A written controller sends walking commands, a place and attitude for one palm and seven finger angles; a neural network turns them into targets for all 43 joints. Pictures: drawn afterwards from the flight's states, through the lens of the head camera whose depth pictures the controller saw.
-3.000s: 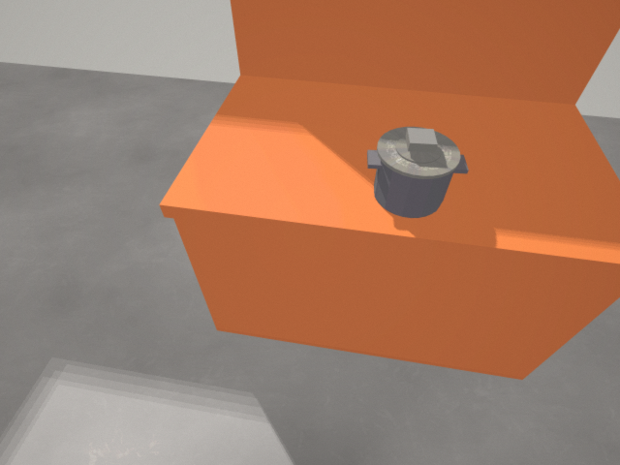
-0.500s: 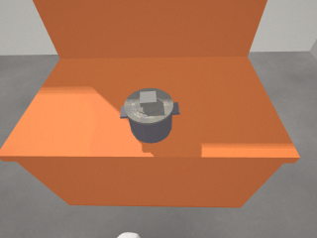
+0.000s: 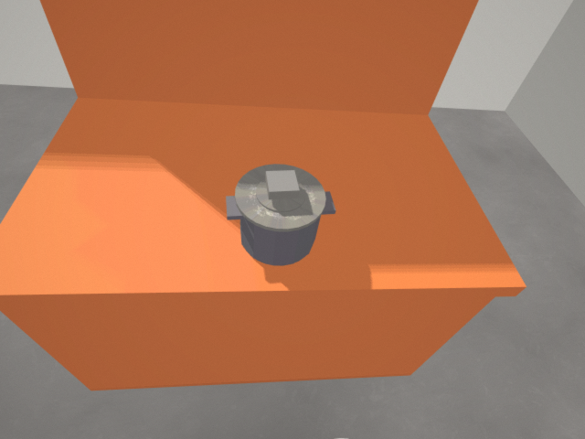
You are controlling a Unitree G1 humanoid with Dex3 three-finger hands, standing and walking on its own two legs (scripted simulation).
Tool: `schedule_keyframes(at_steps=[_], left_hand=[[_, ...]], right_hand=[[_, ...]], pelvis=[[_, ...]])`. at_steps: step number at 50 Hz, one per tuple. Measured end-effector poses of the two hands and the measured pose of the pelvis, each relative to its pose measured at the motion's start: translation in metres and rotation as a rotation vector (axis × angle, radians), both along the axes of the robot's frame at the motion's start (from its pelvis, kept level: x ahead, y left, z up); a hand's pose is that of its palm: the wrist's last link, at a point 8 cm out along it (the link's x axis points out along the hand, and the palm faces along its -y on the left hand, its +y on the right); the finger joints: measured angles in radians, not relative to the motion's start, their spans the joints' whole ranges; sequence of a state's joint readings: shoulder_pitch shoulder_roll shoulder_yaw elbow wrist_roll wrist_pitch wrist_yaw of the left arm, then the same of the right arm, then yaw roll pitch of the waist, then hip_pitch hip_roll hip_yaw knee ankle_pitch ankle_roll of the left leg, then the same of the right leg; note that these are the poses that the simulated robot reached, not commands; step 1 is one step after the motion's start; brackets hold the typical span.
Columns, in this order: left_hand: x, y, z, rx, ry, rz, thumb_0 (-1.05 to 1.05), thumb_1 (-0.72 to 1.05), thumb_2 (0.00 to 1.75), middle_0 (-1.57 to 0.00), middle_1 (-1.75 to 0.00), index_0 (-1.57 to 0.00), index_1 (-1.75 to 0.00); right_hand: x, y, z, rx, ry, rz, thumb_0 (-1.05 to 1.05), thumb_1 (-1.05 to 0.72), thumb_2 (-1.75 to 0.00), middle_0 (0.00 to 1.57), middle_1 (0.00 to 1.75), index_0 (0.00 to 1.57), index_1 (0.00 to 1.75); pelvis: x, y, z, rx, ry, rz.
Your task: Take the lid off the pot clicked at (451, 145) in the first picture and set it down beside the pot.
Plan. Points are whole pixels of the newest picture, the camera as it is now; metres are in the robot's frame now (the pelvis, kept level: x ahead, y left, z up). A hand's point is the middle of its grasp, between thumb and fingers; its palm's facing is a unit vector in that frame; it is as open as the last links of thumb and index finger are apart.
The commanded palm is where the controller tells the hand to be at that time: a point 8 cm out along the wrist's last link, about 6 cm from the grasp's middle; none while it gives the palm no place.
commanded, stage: come to a stop and stand still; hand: left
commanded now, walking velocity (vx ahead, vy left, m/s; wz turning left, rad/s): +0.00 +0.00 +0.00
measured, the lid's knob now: (281, 184) +0.53 +0.04 +0.03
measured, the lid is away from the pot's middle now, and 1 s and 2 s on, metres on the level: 0.00 0.00 0.00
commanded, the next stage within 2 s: look again from close up in 0.94 s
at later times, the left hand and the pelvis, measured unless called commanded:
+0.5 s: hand out of the picture +0.05 +0.13 -0.17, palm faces +0.09 -0.96 -0.25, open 7.3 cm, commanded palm none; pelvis +0.02 -0.05 -0.01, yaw +1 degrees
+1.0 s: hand out of the picture -0.02 +0.17 -0.18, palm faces +0.06 -0.98 -0.20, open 7.4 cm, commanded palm none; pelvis +0.01 -0.01 -0.01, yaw +1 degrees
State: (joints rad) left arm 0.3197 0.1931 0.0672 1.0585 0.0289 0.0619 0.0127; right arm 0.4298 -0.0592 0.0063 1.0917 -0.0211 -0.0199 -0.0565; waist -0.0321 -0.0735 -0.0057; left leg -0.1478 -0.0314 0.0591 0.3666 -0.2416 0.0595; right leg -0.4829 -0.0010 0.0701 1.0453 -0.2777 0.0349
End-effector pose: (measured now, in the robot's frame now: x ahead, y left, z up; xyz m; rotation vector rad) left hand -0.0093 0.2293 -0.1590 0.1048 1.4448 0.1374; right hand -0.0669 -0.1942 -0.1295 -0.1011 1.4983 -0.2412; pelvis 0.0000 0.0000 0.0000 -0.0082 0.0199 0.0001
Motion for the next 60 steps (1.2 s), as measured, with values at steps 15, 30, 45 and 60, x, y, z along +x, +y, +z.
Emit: schedule_keyframes(at_steps=[15,30,45,60], left_hand=[[0.073,-0.042,0.016,0.082,-0.151,-0.043,0.00,0.94,0.90,-0.20,-0.30,-0.20,-0.30],[0.008,-0.044,0.014,0.092,-0.093,0.074,0.00,0.92,0.90,-0.21,-0.30,-0.20,-0.30],[-0.033,0.000,0.003,0.035,0.022,0.047,0.01,0.91,0.90,-0.20,-0.30,-0.19,-0.30],[0.023,-0.035,0.010,0.062,-0.045,-0.043,0.00,0.91,0.90,-0.20,-0.30,-0.20,-0.30]], right_hand=[[0.016,-0.038,-0.028,0.088,0.046,-0.021,0.01,-0.91,-0.90,0.20,0.30,0.20,0.30],[0.125,-0.090,-0.021,-0.026,-0.169,0.142,0.01,-0.92,-0.90,0.20,0.30,0.20,0.30],[0.106,-0.034,-0.006,-0.023,-0.213,0.139,0.01,-0.93,-0.90,0.20,0.30,0.20,0.30],[0.072,-0.040,-0.038,0.079,-0.090,0.061,0.01,-0.91,-0.90,0.20,0.30,0.20,0.30]], pelvis=[[0.025,-0.040,-0.007,0.012,-0.008,0.005],[0.007,-0.040,-0.007,0.020,-0.034,0.030],[0.001,-0.003,-0.003,0.021,-0.029,0.013],[0.023,-0.021,-0.013,0.004,0.000,0.009]])
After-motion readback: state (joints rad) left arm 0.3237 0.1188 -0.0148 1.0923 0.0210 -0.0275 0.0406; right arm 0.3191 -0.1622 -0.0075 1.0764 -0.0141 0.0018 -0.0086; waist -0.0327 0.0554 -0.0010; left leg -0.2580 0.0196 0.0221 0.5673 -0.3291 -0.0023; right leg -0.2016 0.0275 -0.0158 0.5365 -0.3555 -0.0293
